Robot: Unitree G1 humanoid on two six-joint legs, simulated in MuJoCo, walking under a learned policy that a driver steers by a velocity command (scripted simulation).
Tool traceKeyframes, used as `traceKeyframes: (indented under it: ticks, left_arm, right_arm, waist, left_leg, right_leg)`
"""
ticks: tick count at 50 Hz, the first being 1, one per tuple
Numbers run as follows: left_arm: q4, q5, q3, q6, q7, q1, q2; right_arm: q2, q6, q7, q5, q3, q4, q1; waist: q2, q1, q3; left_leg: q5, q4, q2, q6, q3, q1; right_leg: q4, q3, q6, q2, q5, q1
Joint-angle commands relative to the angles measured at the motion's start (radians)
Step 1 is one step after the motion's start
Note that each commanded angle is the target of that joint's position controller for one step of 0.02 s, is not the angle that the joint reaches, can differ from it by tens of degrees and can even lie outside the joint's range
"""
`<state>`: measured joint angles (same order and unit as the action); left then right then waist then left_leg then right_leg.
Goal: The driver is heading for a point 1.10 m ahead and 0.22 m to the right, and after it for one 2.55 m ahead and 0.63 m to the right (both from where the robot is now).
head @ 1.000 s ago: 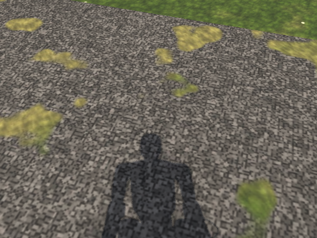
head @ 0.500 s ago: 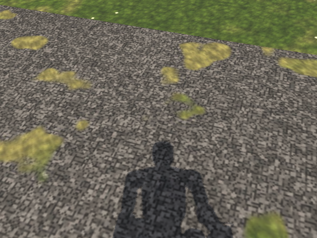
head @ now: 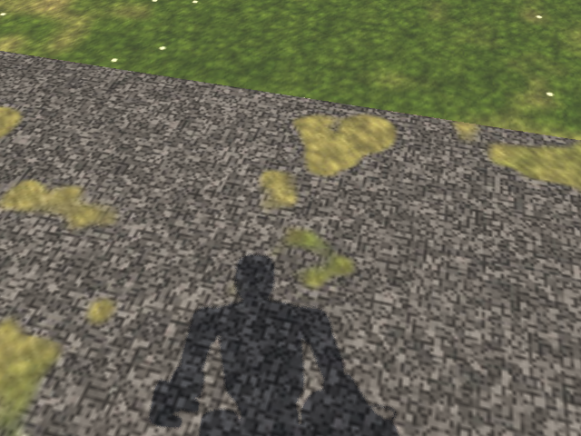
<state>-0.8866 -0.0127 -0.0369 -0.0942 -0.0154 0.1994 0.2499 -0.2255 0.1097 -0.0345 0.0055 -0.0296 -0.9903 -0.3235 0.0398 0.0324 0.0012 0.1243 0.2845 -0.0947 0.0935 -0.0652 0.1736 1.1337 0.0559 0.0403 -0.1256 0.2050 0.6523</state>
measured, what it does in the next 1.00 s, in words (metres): walks ahead: right foot, then left foot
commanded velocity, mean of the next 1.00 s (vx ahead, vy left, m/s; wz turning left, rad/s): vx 0.50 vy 0.00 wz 0.00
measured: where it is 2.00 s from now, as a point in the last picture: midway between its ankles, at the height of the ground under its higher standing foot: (322, 248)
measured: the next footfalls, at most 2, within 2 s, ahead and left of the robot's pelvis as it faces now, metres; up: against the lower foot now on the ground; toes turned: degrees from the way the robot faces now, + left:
right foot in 0.30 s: +0.34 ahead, -0.17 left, +0.00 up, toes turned -2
left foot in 0.86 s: +0.65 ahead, +0.07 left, +0.00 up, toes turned +3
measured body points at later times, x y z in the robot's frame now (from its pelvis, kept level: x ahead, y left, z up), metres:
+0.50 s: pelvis +0.27 -0.08 +0.00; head +0.29 -0.10 +0.45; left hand +0.33 +0.18 -0.12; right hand +0.36 -0.35 -0.14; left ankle +0.28 +0.08 -0.66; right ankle +0.29 -0.16 -0.74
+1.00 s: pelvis +0.55 -0.01 -0.01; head +0.58 +0.00 +0.44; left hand +0.58 +0.25 -0.15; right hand +0.67 -0.27 -0.13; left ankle +0.61 +0.07 -0.74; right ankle +0.46 -0.16 -0.65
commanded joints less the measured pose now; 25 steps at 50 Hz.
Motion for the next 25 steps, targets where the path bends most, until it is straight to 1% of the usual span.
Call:
traceKeyframes:
  ticks: [1, 3, 5, 8, 10, 11, 12, 13, 14, 15, 16, 17, 18, 19, 20, 21, 22, 23, 24, 25]
  left_arm:
    - [0.042, 0.012, -0.012, 0.005, -0.007, 0.033, 0.043]
    - [0.066, 0.009, -0.009, -0.002, -0.002, -0.051, 0.035]
    - [0.083, 0.004, -0.006, -0.006, 0.005, -0.126, 0.029]
    - [0.111, -0.007, -0.002, -0.009, 0.021, -0.214, 0.032]
    - [0.132, -0.01, -0.002, -0.015, 0.035, -0.251, 0.042]
    - [0.139, -0.01, -0.004, -0.02, 0.041, -0.252, 0.05]
    - [0.139, -0.01, -0.009, -0.024, 0.046, -0.232, 0.063]
    - [0.13, -0.009, -0.017, -0.028, 0.048, -0.182, 0.08]
    - [0.096, -0.007, -0.037, -0.031, 0.045, -0.068, 0.112]
    - [0.042, -0.003, -0.065, -0.033, 0.038, 0.13, 0.177]
    - [0.014, 0.014, -0.093, -0.026, 0.034, 0.283, 0.287]
    - [0.004, 0.011, -0.078, -0.022, 0.038, 0.313, 0.237]
    - [0.016, 0.006, -0.055, -0.024, 0.039, 0.234, 0.17]
    - [0.042, 0.005, -0.041, -0.022, 0.039, 0.133, 0.132]
    - [0.053, 0.009, -0.031, -0.022, 0.045, 0.059, 0.101]
    - [0.056, 0.015, -0.023, -0.025, 0.049, 0.024, 0.077]
    - [0.047, 0.018, -0.021, -0.026, 0.054, 0.018, 0.065]
    - [0.034, 0.017, -0.022, -0.029, 0.054, 0.033, 0.068]
    - [0.021, 0.017, -0.026, -0.031, 0.051, 0.053, 0.082]
    - [0.01, 0.018, -0.03, -0.032, 0.046, 0.073, 0.097]
  right_arm:
    - [-0.133, 0.017, 0.02, -0.002, -0.022, 0.056, 0.04]
    - [-0.146, 0.009, 0.03, -0.009, -0.024, 0.049, 0.0]
    - [-0.16, 0.004, 0.034, -0.017, -0.026, 0.039, -0.039]
    - [-0.168, -0.007, 0.034, -0.025, -0.029, 0.016, -0.095]
    - [-0.169, -0.017, 0.036, -0.026, -0.031, 0.005, -0.114]
    - [-0.174, -0.022, 0.037, -0.026, -0.034, 0.003, -0.113]
    - [-0.181, -0.027, 0.038, -0.027, -0.037, 0.003, -0.106]
    - [-0.189, -0.032, 0.039, -0.026, -0.04, 0.006, -0.087]
    - [-0.182, -0.038, 0.039, -0.023, -0.036, 0.013, -0.066]
    - [-0.146, -0.038, 0.039, -0.01, -0.021, 0.029, -0.055]
    - [-0.045, -0.02, 0.032, -0.005, 0.011, 0.049, -0.143]
    - [-0.043, 0.007, 0.027, -0.017, 0.015, 0.038, -0.156]
    - [-0.148, 0.023, 0.022, -0.044, -0.012, 0.058, -0.077]
    - [-0.163, 0.026, 0.024, -0.05, -0.016, 0.082, -0.004]
    - [-0.151, 0.021, 0.03, -0.036, -0.02, 0.087, 0.034]
    - [-0.137, 0.007, 0.035, -0.025, -0.026, 0.086, 0.027]
    - [-0.113, -0.008, 0.036, -0.022, -0.025, 0.08, 0.007]
    - [-0.092, -0.02, 0.038, -0.021, -0.024, 0.073, -0.009]
    - [-0.086, -0.027, 0.039, -0.02, -0.025, 0.076, -0.007]
    - [-0.09, -0.031, 0.041, -0.017, -0.028, 0.087, 0.02]
  waist:
    - [-0.074, -0.047, 0.054]
    - [-0.074, -0.017, 0.052]
    - [-0.078, 0.011, 0.054]
    - [-0.088, 0.046, 0.071]
    - [-0.094, 0.05, 0.081]
    - [-0.098, 0.042, 0.08]
    - [-0.107, 0.025, 0.069]
    - [-0.118, -0.009, 0.044]
    - [-0.113, -0.072, -0.021]
    - [-0.075, -0.149, -0.153]
    - [0.141, -0.15, -0.313]
    - [0.231, -0.149, -0.385]
    - [0.156, -0.135, -0.254]
    - [0.091, -0.105, -0.158]
    - [0.022, -0.075, -0.087]
    - [0.034, -0.041, -0.057]
    - [0.046, -0.021, -0.042]
    - [0.044, -0.012, -0.033]
    - [0.037, -0.005, -0.02]
    - [0.027, -0.006, -0.007]
  left_leg:
    - [-0.067, -0.203, 0.284, 0.172, 0.215, 0.097]
    - [-0.084, -0.196, 0.273, 0.146, 0.189, 0.052]
    - [-0.083, -0.185, 0.266, 0.126, 0.164, 0.014]
    - [-0.058, -0.153, 0.293, 0.12, 0.166, -0.073]
    - [-0.058, -0.115, 0.326, 0.112, 0.18, -0.144]
    - [-0.069, -0.091, 0.34, 0.106, 0.188, -0.171]
    - [-0.104, -0.061, 0.351, 0.097, 0.194, -0.189]
    - [-0.208, -0.006, 0.347, 0.085, 0.187, -0.192]
    - [-0.374, 0.129, 0.306, 0.063, 0.15, -0.176]
    - [-0.389, 0.377, 0.245, 0.03, 0.096, -0.057]
    - [-0.071, 0.789, 0.096, -0.049, 0.008, 0.352]
    - [0.42, 0.98, 0.038, -0.051, 0.138, 0.533]
    - [0.374, 1.062, 0.104, -0.027, 0.187, 0.621]
    - [0.279, 1.04, 0.162, -0.015, 0.155, 0.615]
    - [0.2, 0.977, 0.198, -0.019, 0.137, 0.574]
    - [0.148, 0.913, 0.23, -0.023, 0.142, 0.513]
    - [0.119, 0.883, 0.239, -0.029, 0.137, 0.462]
    - [0.101, 0.866, 0.237, -0.037, 0.126, 0.443]
    - [0.076, 0.843, 0.238, -0.045, 0.122, 0.455]
    - [0.041, 0.807, 0.241, -0.053, 0.12, 0.487]
  right_leg:
    - [-0.145, 0.003, -0.027, -0.043, -0.155, 0.027]
    - [-0.302, -0.012, -0.03, -0.026, -0.252, 0.028]
    - [-0.427, -0.035, -0.036, 0.002, -0.305, -0.003]
    - [-0.527, -0.047, -0.036, 0.024, -0.285, -0.009]
    - [-0.576, -0.044, -0.018, 0.032, -0.224, -0.001]
    - [-0.597, -0.045, -0.003, 0.037, -0.183, -0.014]
    - [-0.618, -0.051, 0.011, 0.047, -0.144, -0.052]
    - [-0.638, -0.07, 0.027, 0.069, -0.115, -0.133]
    - [-0.661, -0.097, 0.05, 0.103, -0.106, -0.288]
    - [-0.638, -0.036, 0.098, 0.05, -0.131, -0.566]
    - [-0.665, 0.363, 0.24, -0.205, -0.039, -0.986]
    - [-0.821, 0.677, 0.29, -0.286, 0.054, -1.064]
    - [-0.836, 0.57, 0.24, -0.257, 0.082, -0.953]
    - [-0.853, 0.418, 0.207, -0.221, 0.015, -0.804]
    - [-0.894, 0.313, 0.191, -0.174, -0.062, -0.664]
    - [-0.928, 0.236, 0.173, -0.135, -0.108, -0.575]
    - [-0.958, 0.191, 0.169, -0.109, -0.135, -0.518]
    - [-0.975, 0.153, 0.176, -0.094, -0.185, -0.49]
    - [-0.986, 0.122, 0.183, -0.089, -0.236, -0.481]
    - [-0.995, 0.103, 0.188, -0.088, -0.278, -0.486]
Velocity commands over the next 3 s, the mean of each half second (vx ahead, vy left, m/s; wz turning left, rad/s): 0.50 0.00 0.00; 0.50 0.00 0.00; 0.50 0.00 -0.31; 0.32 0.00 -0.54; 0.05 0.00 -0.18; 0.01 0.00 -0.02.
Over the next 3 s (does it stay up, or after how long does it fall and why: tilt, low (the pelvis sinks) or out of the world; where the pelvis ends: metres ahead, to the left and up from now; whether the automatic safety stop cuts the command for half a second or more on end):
stays up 1.14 -0.12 -0.01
